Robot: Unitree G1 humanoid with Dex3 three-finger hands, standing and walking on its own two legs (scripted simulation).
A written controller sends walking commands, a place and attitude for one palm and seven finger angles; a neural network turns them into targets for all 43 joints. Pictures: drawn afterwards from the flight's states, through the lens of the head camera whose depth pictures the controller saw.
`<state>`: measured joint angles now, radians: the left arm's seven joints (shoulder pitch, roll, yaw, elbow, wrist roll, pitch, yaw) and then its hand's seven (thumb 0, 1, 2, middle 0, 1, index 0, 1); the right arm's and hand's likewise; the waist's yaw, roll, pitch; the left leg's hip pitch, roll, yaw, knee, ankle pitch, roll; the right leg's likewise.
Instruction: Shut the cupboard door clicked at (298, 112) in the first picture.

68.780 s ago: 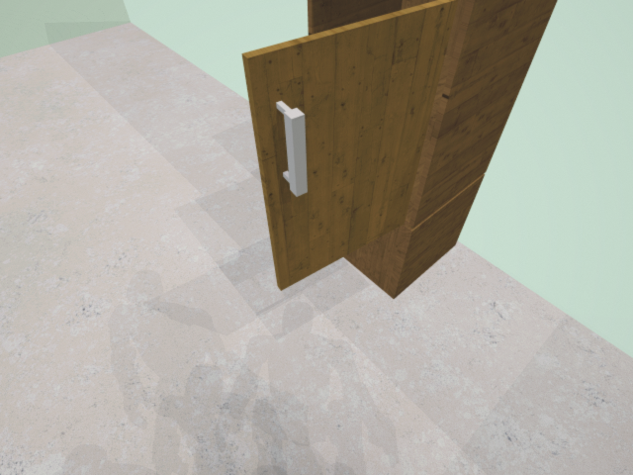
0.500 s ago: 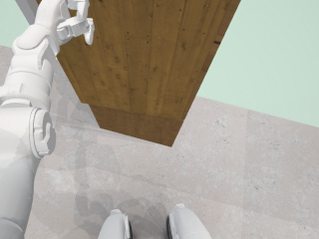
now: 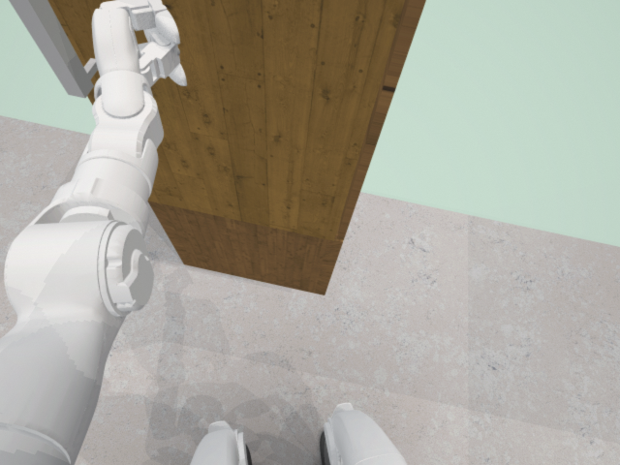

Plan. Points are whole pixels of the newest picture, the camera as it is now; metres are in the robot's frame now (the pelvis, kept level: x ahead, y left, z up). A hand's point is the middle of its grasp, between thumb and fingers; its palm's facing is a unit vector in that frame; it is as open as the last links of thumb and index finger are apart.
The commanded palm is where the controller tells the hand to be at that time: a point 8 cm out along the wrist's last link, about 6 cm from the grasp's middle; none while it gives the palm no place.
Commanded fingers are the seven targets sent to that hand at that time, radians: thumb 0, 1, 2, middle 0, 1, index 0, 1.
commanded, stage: pull the fist back off the door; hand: left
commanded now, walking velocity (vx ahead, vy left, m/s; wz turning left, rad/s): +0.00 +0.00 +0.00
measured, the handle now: (57, 23) +0.64 +0.20 +0.15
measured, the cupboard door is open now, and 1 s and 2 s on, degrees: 0 0 0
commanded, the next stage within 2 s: draw the hand back to the body in 0.54 s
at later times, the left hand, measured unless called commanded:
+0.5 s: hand (171, 108) +0.49 +0.07 +0.15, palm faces +0.03 -1.00 +0.01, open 3.1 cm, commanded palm +0.47 +0.12 +0.16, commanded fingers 0.00 0.90 0.90 -1.30 -1.50 -1.30 -1.50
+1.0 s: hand (106, 150) +0.42 +0.13 +0.17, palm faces +0.05 -1.00 -0.01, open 3.1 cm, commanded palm +0.38 +0.17 +0.18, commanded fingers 0.00 0.90 0.90 -1.30 -1.50 -1.30 -1.50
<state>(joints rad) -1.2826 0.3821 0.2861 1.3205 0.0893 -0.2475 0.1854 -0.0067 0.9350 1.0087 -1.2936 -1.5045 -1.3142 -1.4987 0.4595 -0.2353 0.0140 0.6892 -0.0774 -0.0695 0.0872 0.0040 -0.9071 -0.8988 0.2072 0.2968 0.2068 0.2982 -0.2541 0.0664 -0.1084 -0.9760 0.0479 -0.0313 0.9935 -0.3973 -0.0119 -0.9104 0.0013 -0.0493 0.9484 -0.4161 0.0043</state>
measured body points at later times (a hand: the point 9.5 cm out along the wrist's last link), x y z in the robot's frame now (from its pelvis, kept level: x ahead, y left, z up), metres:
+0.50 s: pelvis +0.03 -0.01 +0.04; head +0.09 -0.03 +0.48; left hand +0.49 +0.13 +0.15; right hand +0.06 -0.28 -0.09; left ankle +0.03 +0.12 -0.67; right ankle +0.01 -0.13 -0.67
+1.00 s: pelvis +0.03 +0.00 +0.04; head +0.04 -0.02 +0.49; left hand +0.42 +0.18 +0.18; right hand +0.11 -0.25 -0.08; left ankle +0.03 +0.12 -0.67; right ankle +0.01 -0.13 -0.67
